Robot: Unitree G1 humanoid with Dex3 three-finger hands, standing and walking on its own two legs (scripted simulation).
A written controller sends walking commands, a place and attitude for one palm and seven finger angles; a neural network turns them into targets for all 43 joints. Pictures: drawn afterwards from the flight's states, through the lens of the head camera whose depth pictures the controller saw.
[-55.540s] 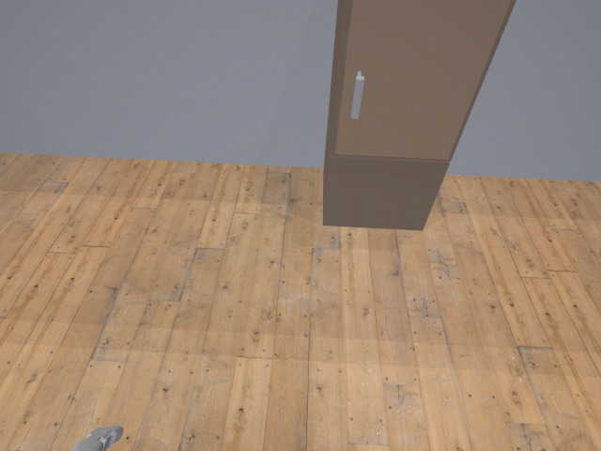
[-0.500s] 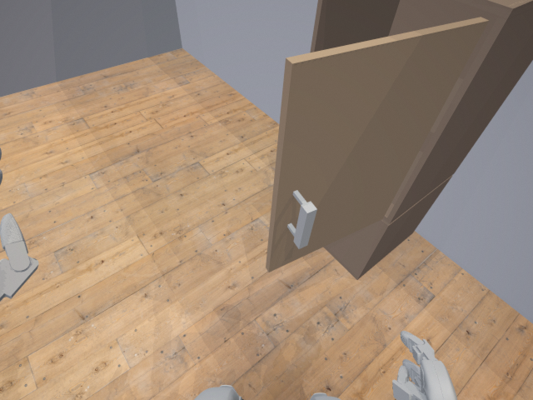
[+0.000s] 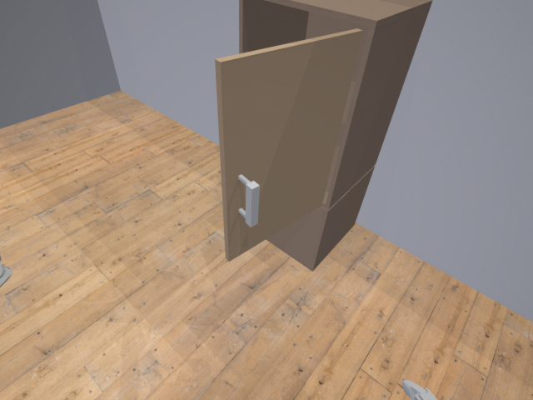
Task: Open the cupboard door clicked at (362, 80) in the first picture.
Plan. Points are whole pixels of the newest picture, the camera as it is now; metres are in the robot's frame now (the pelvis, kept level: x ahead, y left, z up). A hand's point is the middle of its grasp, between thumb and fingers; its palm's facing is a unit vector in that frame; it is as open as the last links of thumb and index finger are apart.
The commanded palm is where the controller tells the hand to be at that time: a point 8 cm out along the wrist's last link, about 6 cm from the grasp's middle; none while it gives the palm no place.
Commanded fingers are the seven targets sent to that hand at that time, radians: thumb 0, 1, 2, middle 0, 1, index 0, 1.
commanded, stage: stop stepping back and stand still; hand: left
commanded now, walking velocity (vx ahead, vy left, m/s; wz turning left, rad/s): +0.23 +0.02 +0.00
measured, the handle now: (247, 200) +0.60 +0.10 -0.08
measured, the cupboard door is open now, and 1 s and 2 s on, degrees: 80 80 80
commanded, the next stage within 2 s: let the arm hang, fingers relaxed in 0.72 s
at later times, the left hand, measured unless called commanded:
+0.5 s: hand (23, 323) +0.13 +0.24 +0.20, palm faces +0.53 -0.67 -0.53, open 7.4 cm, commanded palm +0.07 +0.25 +0.20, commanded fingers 0.00 0.90 0.90 -0.20 -0.30 -0.20 -0.30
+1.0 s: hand out of the picture +0.12 +0.23 -0.04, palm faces +0.08 -0.90 -0.43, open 7.4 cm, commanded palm none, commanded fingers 0.00 0.90 0.90 -0.20 -0.30 -0.20 -0.30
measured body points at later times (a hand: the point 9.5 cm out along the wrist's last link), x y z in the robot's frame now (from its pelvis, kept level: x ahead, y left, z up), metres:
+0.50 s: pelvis -0.06 -0.05 +0.03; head -0.08 -0.11 +0.48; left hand +0.09 +0.27 +0.23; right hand +0.07 -0.31 -0.09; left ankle -0.05 +0.12 -0.65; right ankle -0.04 -0.08 -0.72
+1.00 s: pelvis -0.07 -0.01 +0.01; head -0.06 -0.05 +0.46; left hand +0.11 +0.28 -0.01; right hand +0.10 -0.26 -0.11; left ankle -0.09 +0.08 -0.72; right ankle -0.04 -0.08 -0.72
